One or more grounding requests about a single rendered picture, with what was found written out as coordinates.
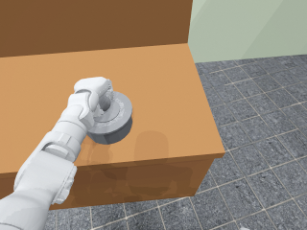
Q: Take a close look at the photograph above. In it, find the knob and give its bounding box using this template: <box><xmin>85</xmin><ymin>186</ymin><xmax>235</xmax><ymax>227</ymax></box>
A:
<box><xmin>99</xmin><ymin>95</ymin><xmax>111</xmax><ymax>111</ymax></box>

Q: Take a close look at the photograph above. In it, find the left robot hand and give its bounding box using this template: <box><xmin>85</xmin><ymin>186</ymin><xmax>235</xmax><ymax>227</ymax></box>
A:
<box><xmin>74</xmin><ymin>77</ymin><xmax>114</xmax><ymax>118</ymax></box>

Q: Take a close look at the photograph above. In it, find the left robot upper arm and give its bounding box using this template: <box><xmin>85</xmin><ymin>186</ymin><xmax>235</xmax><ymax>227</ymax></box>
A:
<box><xmin>0</xmin><ymin>150</ymin><xmax>77</xmax><ymax>230</ymax></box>

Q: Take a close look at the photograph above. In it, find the pot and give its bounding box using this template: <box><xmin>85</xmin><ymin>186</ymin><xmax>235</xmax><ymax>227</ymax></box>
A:
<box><xmin>87</xmin><ymin>117</ymin><xmax>132</xmax><ymax>145</ymax></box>

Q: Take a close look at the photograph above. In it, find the lid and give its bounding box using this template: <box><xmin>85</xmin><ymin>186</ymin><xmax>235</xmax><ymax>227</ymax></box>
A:
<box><xmin>88</xmin><ymin>91</ymin><xmax>132</xmax><ymax>135</ymax></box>

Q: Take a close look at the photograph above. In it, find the table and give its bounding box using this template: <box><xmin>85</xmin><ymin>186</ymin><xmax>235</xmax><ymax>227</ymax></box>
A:
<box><xmin>0</xmin><ymin>0</ymin><xmax>225</xmax><ymax>211</ymax></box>

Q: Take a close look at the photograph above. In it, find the left robot forearm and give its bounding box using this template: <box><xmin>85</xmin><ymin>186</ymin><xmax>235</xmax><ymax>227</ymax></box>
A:
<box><xmin>13</xmin><ymin>87</ymin><xmax>99</xmax><ymax>191</ymax></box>

